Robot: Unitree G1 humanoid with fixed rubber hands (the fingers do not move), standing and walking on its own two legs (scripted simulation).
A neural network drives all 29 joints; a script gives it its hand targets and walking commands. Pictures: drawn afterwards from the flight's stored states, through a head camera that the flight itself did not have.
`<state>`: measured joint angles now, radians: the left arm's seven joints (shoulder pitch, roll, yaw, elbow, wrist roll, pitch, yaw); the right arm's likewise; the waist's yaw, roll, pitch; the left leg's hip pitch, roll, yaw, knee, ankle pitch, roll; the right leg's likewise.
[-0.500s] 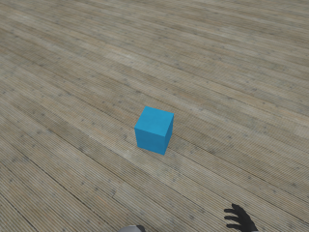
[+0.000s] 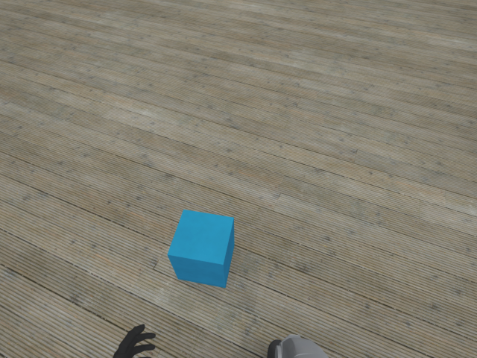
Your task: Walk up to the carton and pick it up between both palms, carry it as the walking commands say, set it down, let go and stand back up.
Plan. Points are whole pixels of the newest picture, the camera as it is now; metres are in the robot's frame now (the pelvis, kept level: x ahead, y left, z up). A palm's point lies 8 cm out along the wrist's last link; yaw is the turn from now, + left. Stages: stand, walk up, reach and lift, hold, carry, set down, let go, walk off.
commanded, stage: walk up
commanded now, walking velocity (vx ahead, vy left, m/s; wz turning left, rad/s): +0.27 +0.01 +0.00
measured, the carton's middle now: (204, 249) +0.61 +0.11 -0.65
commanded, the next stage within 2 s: none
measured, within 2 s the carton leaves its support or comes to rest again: neither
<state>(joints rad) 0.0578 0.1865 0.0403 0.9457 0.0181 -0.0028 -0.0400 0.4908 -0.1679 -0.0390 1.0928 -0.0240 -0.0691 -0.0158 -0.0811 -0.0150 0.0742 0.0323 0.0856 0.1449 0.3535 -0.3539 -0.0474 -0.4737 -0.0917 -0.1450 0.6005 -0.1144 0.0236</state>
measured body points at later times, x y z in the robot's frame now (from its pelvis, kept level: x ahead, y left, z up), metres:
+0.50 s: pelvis +0.11 +0.02 +0.01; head +0.13 +0.01 +0.46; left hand +0.05 +0.25 -0.14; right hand +0.22 -0.21 -0.14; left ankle +0.17 +0.17 -0.72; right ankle +0.13 -0.12 -0.74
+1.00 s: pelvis +0.15 +0.05 +0.01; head +0.16 +0.05 +0.46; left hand +0.15 +0.28 -0.15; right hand +0.17 -0.18 -0.15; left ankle +0.17 +0.16 -0.74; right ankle +0.15 -0.09 -0.74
